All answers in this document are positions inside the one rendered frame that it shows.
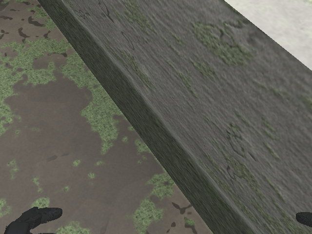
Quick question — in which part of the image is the left robot hand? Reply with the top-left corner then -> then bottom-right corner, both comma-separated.
4,207 -> 62,234

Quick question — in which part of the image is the right robot hand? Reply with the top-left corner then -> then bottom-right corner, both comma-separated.
295,212 -> 312,227

